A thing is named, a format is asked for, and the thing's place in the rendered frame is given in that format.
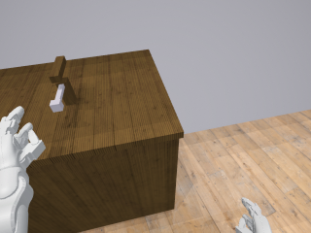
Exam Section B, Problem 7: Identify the counter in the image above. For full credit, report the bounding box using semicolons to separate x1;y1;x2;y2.
0;50;184;233

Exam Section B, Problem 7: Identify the left robot forearm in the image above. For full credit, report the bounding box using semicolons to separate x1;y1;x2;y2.
0;167;34;233

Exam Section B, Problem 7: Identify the tap lever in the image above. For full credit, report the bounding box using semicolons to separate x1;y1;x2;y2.
50;83;65;113

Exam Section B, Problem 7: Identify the robot left hand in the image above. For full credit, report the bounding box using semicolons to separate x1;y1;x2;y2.
0;106;46;172

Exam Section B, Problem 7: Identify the robot right hand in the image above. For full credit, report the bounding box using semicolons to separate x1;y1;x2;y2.
235;197;272;233

